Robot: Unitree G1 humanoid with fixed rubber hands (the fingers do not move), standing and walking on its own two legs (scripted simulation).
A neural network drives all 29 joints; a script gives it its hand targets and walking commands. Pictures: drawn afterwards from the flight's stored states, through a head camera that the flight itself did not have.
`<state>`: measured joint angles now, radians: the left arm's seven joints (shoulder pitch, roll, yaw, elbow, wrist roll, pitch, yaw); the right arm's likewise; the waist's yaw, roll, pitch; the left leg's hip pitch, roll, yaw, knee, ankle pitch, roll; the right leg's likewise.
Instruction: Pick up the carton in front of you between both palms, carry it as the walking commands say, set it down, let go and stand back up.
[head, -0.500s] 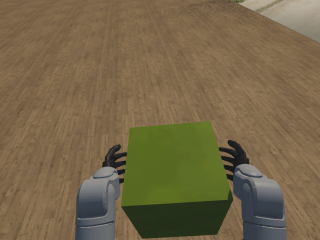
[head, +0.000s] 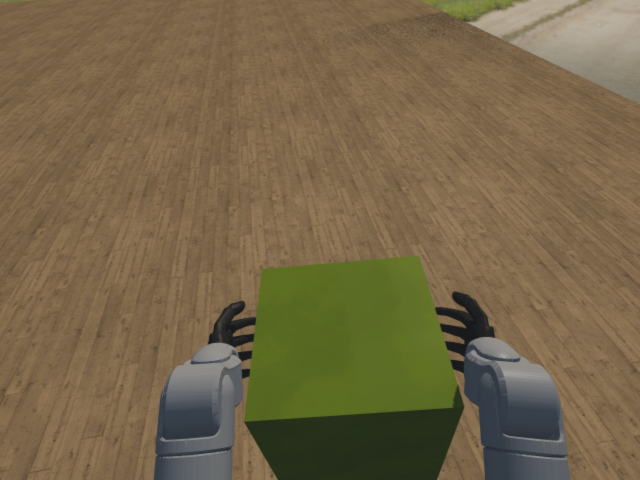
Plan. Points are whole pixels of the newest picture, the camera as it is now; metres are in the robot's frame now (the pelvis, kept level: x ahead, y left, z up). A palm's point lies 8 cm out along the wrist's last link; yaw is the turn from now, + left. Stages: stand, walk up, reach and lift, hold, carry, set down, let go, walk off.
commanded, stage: carry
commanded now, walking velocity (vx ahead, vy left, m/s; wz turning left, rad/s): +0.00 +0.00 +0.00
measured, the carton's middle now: (350, 378) +0.29 +0.00 -0.01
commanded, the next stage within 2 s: hold in 1.50 s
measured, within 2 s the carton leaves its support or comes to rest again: neither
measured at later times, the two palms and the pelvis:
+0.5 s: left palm (230, 390) +0.24 +0.14 +0.04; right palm (478, 388) +0.25 -0.15 +0.04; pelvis -0.04 +0.00 +0.00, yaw +0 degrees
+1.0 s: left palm (236, 387) +0.25 +0.14 +0.04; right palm (484, 388) +0.25 -0.16 +0.04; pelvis -0.04 -0.01 +0.00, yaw +0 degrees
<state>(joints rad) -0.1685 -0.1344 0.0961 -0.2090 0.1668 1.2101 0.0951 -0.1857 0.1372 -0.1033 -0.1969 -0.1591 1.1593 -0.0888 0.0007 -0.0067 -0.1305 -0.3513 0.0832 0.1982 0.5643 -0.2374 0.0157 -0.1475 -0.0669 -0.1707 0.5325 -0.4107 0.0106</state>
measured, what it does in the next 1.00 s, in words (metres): stands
